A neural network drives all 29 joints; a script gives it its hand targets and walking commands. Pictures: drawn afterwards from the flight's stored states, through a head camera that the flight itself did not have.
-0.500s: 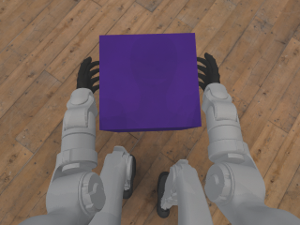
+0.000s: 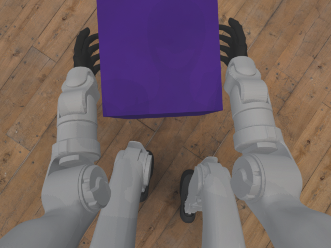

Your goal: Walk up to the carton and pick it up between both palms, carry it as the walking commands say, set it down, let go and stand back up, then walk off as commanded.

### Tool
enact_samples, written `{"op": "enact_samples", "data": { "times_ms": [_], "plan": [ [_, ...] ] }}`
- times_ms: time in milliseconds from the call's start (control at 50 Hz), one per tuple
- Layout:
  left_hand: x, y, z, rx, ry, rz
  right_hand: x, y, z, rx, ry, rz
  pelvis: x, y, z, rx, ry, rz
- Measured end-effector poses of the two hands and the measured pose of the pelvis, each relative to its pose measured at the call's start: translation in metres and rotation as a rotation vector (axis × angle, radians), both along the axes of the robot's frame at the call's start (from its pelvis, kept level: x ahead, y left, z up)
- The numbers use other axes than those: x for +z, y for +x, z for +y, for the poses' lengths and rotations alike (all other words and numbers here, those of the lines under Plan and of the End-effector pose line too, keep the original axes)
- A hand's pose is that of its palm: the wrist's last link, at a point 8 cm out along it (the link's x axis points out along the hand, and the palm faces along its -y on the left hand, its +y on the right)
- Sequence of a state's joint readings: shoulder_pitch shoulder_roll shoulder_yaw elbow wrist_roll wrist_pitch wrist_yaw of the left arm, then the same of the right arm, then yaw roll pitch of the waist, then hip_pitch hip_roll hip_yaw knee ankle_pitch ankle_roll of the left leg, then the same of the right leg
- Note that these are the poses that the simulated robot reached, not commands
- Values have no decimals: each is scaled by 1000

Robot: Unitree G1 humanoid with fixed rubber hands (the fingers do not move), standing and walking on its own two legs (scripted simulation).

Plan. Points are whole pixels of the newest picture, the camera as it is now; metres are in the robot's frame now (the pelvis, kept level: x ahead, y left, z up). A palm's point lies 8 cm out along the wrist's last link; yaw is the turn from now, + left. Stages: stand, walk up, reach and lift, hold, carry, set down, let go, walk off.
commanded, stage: set down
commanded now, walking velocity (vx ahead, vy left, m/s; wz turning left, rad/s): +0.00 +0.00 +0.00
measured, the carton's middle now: (161, 71) +0.50 +0.08 -0.18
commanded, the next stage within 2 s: none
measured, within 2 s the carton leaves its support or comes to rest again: rests again in 1.50 s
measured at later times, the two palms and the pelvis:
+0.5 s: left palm (98, 70) +0.48 +0.25 -0.18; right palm (221, 61) +0.55 -0.06 -0.18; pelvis -0.01 +0.01 -0.06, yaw -1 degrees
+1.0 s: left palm (103, 68) +0.51 +0.26 -0.25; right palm (212, 65) +0.57 -0.06 -0.26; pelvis +0.00 +0.01 -0.11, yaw +0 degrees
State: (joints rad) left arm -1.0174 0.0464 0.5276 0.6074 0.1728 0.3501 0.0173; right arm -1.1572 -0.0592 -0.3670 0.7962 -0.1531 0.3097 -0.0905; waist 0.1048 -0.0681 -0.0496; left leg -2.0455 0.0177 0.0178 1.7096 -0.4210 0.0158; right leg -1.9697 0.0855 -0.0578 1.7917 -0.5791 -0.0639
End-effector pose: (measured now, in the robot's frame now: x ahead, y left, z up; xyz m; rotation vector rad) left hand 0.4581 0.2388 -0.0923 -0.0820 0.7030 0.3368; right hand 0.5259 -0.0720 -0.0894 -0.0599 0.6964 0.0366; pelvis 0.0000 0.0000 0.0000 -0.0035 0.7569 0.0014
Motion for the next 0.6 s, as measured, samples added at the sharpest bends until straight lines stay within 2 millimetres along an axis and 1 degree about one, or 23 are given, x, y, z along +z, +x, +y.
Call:
{"op": "enact_samples", "data": {
  "times_ms": [200,600],
  "plan": [
    [-33,12,4,-4,4,4,-33,12,4,10,-11,1,-23,-4,3,-6,0,11],
    [-108,29,8,-18,12,19,-107,30,8,26,-26,8,-68,-6,9,-12,-4,21]
  ]
}}
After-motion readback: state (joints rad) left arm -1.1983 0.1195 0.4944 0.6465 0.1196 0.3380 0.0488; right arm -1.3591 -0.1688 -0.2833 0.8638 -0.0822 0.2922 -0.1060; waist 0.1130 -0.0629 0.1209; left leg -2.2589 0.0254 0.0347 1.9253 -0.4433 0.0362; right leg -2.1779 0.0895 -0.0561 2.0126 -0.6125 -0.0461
